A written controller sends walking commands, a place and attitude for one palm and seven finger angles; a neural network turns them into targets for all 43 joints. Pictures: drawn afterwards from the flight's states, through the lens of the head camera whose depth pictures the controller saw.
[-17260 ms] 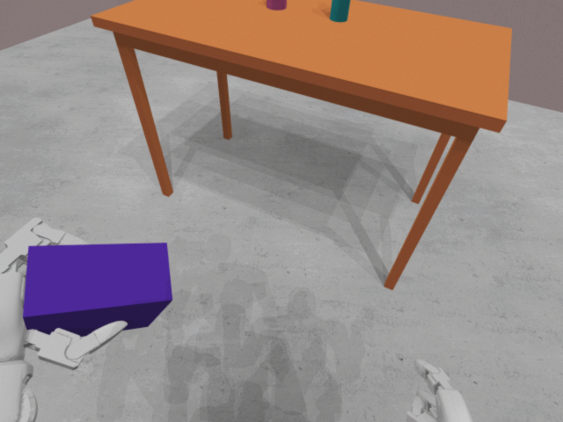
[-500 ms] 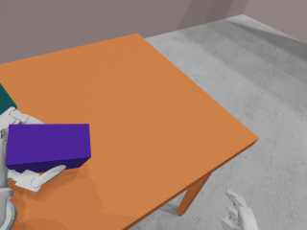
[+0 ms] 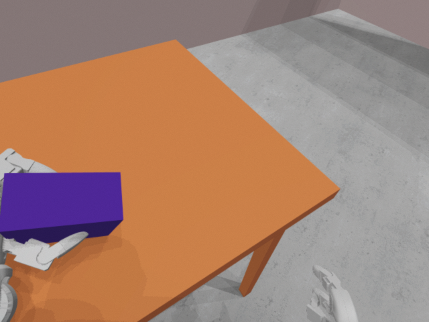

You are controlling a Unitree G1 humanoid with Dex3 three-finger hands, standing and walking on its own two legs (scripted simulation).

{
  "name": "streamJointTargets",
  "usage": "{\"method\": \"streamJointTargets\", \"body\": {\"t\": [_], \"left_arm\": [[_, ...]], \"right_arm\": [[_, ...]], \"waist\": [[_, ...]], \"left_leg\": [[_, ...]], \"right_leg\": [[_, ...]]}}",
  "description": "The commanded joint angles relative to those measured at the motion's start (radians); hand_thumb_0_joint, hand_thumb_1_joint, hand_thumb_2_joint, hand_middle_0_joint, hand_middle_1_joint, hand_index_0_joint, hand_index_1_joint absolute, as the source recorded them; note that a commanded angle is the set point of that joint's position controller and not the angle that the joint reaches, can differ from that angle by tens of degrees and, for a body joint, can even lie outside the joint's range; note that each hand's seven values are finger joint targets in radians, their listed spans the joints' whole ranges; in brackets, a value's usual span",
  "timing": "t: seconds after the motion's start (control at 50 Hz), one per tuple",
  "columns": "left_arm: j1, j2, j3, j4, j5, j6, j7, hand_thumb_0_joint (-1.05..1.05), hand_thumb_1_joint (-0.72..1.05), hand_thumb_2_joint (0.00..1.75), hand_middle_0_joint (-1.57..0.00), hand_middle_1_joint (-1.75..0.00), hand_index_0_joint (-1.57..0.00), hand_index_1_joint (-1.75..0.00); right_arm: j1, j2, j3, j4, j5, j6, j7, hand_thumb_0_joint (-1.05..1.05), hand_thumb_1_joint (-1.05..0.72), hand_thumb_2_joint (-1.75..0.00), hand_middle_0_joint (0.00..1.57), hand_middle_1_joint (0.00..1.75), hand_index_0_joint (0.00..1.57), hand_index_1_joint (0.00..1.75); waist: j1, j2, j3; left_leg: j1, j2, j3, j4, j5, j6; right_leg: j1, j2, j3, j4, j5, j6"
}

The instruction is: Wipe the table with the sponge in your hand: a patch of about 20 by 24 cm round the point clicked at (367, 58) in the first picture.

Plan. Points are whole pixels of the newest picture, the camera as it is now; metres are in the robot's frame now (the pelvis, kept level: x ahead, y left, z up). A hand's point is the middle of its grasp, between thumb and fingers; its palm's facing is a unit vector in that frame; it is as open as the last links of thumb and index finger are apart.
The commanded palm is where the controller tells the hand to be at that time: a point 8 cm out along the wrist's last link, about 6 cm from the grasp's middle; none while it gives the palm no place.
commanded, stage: shuffle to correct the standing spot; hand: left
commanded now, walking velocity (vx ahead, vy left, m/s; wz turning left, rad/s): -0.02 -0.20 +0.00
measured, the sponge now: (83, 209) +0.23 +0.21 +0.15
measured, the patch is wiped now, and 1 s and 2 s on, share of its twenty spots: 0.00 0.00 0.00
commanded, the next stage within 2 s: none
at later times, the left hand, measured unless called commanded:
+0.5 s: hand (74, 207) +0.22 +0.21 +0.17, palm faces +0.34 -0.87 -0.36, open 10.5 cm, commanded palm +0.17 +0.26 +0.17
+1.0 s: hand (71, 207) +0.22 +0.22 +0.17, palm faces +0.31 -0.88 -0.36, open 10.5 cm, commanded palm +0.17 +0.26 +0.17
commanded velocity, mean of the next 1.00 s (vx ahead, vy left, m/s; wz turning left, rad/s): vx -0.03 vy -0.20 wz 0.00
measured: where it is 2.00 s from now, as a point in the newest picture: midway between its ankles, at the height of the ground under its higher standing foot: outside the picture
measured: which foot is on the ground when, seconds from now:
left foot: down 0.00-1.00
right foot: down 0.00-1.00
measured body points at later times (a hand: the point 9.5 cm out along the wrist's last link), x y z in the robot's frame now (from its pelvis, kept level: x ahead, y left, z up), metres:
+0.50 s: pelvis +0.00 -0.02 -0.01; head +0.03 -0.01 +0.44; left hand +0.20 +0.26 +0.19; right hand +0.18 -0.26 -0.09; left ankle +0.04 +0.12 -0.74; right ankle -0.04 -0.09 -0.74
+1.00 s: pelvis +0.01 -0.02 -0.01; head +0.04 +0.00 +0.44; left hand +0.20 +0.26 +0.19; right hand +0.18 -0.25 -0.09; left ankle +0.04 +0.12 -0.74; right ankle -0.04 -0.09 -0.74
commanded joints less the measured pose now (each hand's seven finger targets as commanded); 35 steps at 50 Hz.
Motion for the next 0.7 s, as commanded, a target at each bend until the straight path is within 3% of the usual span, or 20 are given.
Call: {"method": "streamJointTargets", "body": {"t": [0.0,0.02,0.08,0.14,0.2,0.24,0.3,0.32,0.36,0.4,0.44,0.6,0.62,0.64,0.68], "left_arm": [[-0.068,0.153,0.07,-0.187,-0.005,-0.034,-0.002,0.0,0.1,1.3,-1.2,-1.6,-1.2,-1.6],[-0.067,0.157,0.076,-0.19,-0.002,-0.033,0.002,0.0,0.1,1.3,-1.2,-1.6,-1.2,-1.6],[-0.05,0.164,0.082,-0.188,-0.011,-0.027,0.0,0.0,0.1,1.3,-1.2,-1.6,-1.2,-1.6],[-0.029,0.153,0.075,-0.197,-0.017,-0.026,0.001,0.0,0.1,1.3,-1.2,-1.6,-1.2,-1.6],[-0.026,0.185,0.11,-0.219,-0.021,-0.03,-0.001,0.0,0.1,1.3,-1.2,-1.6,-1.2,-1.6],[-0.006,0.164,0.091,-0.213,-0.023,-0.03,-0.002,0.0,0.1,1.3,-1.2,-1.6,-1.2,-1.6],[-0.028,0.193,0.115,-0.245,-0.022,-0.035,-0.004,0.0,0.1,1.3,-1.2,-1.6,-1.2,-1.6],[-0.01,0.195,0.117,-0.255,-0.02,-0.034,-0.002,0.0,0.1,1.3,-1.2,-1.6,-1.2,-1.6],[-0.007,0.197,0.121,-0.252,-0.021,-0.034,-0.004,0.0,0.1,1.3,-1.2,-1.6,-1.2,-1.6],[-0.013,0.187,0.111,-0.248,-0.023,-0.031,-0.009,0.0,0.1,1.3,-1.2,-1.6,-1.2,-1.6],[0.011,0.177,0.102,-0.253,-0.024,-0.03,-0.005,0.0,0.1,1.3,-1.2,-1.6,-1.2,-1.6],[0.014,0.206,0.128,-0.27,-0.027,-0.024,-0.007,0.0,0.1,1.3,-1.2,-1.6,-1.2,-1.6],[0.028,0.207,0.13,-0.268,-0.026,-0.022,-0.004,0.0,0.1,1.3,-1.2,-1.6,-1.2,-1.6],[0.033,0.191,0.117,-0.257,-0.027,-0.023,-0.005,0.0,0.1,1.3,-1.2,-1.6,-1.2,-1.6],[0.028,0.207,0.131,-0.256,-0.029,-0.021,-0.007,0.0,0.1,1.3,-1.2,-1.6,-1.2,-1.6]], "right_arm": [[-0.082,-0.131,-0.066,-0.154,0.001,-0.045,-0.014,0.0,-0.9,-0.9,0.2,0.3,0.2,0.3],[-0.098,-0.127,-0.063,-0.15,0.004,-0.044,-0.015,0.0,-0.9,-0.9,0.2,0.3,0.2,0.3],[-0.086,-0.13,-0.069,-0.154,0.001,-0.032,-0.016,0.0,-0.9,-0.9,0.2,0.3,0.2,0.3],[-0.085,-0.128,-0.063,-0.149,0.003,-0.022,-0.013,0.0,-0.9,-0.9,0.2,0.3,0.2,0.3],[-0.091,-0.132,-0.069,-0.157,0.002,-0.016,-0.014,0.0,-0.9,-0.9,0.2,0.3,0.2,0.3],[-0.094,-0.128,-0.06,-0.154,0.002,-0.011,-0.014,0.0,-0.9,-0.9,0.2,0.3,0.2,0.3],[-0.094,-0.134,-0.068,-0.162,0.001,-0.012,-0.016,0.0,-0.9,-0.9,0.2,0.3,0.2,0.3],[-0.111,-0.13,-0.064,-0.162,0.004,-0.016,-0.017,0.0,-0.9,-0.9,0.2,0.3,0.2,0.3],[-0.096,-0.133,-0.065,-0.166,-0.002,-0.012,-0.018,0.0,-0.9,-0.9,0.2,0.3,0.2,0.3],[-0.086,-0.134,-0.069,-0.167,0.0,-0.012,-0.016,0.0,-0.9,-0.9,0.2,0.3,0.2,0.3],[-0.082,-0.131,-0.061,-0.162,-0.002,-0.01,-0.016,0.0,-0.9,-0.9,0.2,0.3,0.2,0.3],[-0.084,-0.131,-0.064,-0.167,-0.002,-0.012,-0.021,0.0,-0.9,-0.9,0.2,0.3,0.2,0.3],[-0.1,-0.126,-0.059,-0.166,0.0,-0.015,-0.022,0.0,-0.9,-0.9,0.2,0.3,0.2,0.3],[-0.083,-0.128,-0.054,-0.16,-0.005,-0.009,-0.021,0.0,-0.9,-0.9,0.2,0.3,0.2,0.3],[-0.083,-0.131,-0.06,-0.165,-0.004,-0.009,-0.02,0.0,-0.9,-0.9,0.2,0.3,0.2,0.3]], "waist": [[-0.021,0.022,-0.13],[-0.023,0.047,-0.131],[-0.02,-0.016,-0.128],[-0.026,-0.018,-0.142],[-0.022,-0.014,-0.127],[-0.024,0.009,-0.113],[-0.02,0.032,-0.117],[-0.021,0.066,-0.12],[-0.017,0.052,-0.12],[-0.021,0.022,-0.117],[-0.026,0.041,-0.129],[-0.023,0.048,-0.147],[-0.024,0.082,-0.144],[-0.026,0.075,-0.143],[-0.023,0.053,-0.132]], "left_leg": [[0.154,0.093,-0.083,0.02,0.119,0.042],[0.165,0.088,-0.08,0.024,0.127,0.042],[0.135,0.083,-0.065,0.085,0.147,0.044],[0.134,0.068,-0.056,0.127,0.184,0.046],[0.119,0.075,-0.056,0.126,0.209,0.05],[0.129,0.083,-0.069,0.107,0.209,0.056],[0.12,0.099,-0.082,0.087,0.201,0.058],[0.145,0.104,-0.088,0.071,0.199,0.06],[0.109,0.123,-0.101,0.056,0.17,0.067],[0.101,0.103,-0.083,0.083,0.124,0.054],[0.118,0.097,-0.08,0.079,0.102,0.057],[0.123,0.128,-0.111,0.054,0.186,0.062],[0.14,0.128,-0.11,0.038,0.172,0.062],[0.117,0.136,-0.117,0.029,0.161,0.066],[0.099,0.135,-0.116,0.042,0.157,0.061]], "right_leg": [[-0.094,-0.136,0.101,-0.052,0.216,0.014],[-0.108,-0.138,0.112,-0.052,0.221,0.009],[-0.093,-0.154,0.118,-0.044,0.279,0.019],[-0.09,-0.173,0.122,-0.026,0.344,0.005],[-0.085,-0.17,0.119,-0.007,0.387,0.03],[-0.109,-0.155,0.104,-0.005,0.334,0.033],[-0.094,-0.142,0.101,0.002,0.308,0.045],[-0.113,-0.137,0.103,0.004,0.287,0.041],[-0.084,-0.125,0.083,0.0,0.25,0.06],[-0.085,-0.136,0.102,-0.019,0.25,0.049],[-0.102,-0.14,0.103,-0.017,0.239,0.031],[-0.078,-0.123,0.078,0.008,0.253,0.04],[-0.097,-0.119,0.081,0.006,0.231,0.036],[-0.077,-0.112,0.057,0.003,0.21,0.037],[-0.066,-0.119,0.064,-0.015,0.215,0.044]]}}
